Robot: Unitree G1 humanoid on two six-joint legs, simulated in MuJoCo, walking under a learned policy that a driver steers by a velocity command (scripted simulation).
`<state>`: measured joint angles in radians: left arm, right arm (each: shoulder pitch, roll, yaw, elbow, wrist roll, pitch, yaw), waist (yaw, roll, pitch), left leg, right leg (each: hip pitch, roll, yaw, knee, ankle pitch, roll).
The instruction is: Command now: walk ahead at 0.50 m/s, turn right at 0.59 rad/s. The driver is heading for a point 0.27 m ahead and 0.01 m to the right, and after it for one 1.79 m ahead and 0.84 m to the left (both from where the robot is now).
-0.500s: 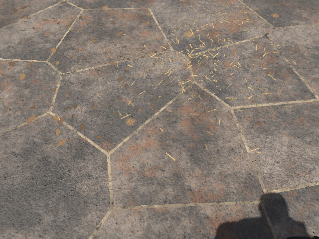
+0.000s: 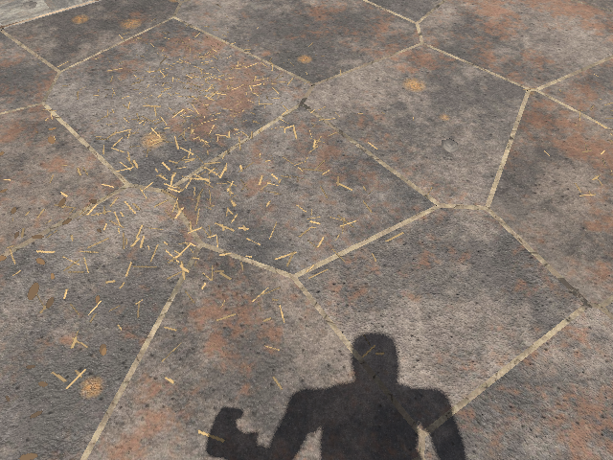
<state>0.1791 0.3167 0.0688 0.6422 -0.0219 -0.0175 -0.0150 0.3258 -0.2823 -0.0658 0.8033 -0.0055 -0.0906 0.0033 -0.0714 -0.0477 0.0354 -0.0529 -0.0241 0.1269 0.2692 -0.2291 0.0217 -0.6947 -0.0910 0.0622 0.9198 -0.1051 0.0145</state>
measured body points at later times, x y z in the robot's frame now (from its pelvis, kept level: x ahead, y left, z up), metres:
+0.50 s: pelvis +0.18 -0.05 +0.00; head +0.22 -0.04 +0.44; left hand +0.31 +0.23 -0.11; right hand +0.31 -0.32 -0.12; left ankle +0.22 +0.10 -0.70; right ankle +0.24 -0.15 -0.74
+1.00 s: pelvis +0.21 +0.00 +0.00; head +0.25 +0.03 +0.45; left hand +0.27 +0.32 -0.12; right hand +0.45 -0.23 -0.09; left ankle +0.20 +0.09 -0.74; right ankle +0.29 -0.15 -0.70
